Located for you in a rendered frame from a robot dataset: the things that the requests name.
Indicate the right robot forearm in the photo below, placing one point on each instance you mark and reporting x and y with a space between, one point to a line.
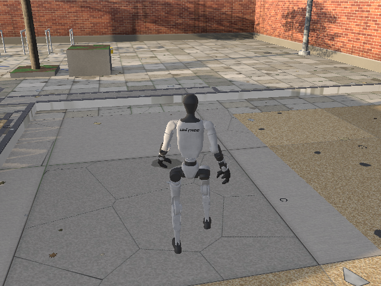
220 160

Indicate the robot left foot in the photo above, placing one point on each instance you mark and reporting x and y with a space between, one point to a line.
177 248

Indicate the left robot hand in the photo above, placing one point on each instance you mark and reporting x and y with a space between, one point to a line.
160 162

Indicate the right robot hand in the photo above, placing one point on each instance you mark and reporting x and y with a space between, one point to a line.
226 175

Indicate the robot left shin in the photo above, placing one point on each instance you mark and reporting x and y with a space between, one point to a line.
176 222

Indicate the left robot forearm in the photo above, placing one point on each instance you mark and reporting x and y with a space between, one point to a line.
162 154

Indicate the robot left upper arm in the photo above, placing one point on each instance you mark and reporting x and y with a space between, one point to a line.
169 134

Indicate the robot right upper arm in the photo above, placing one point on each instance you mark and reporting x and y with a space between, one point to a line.
209 126

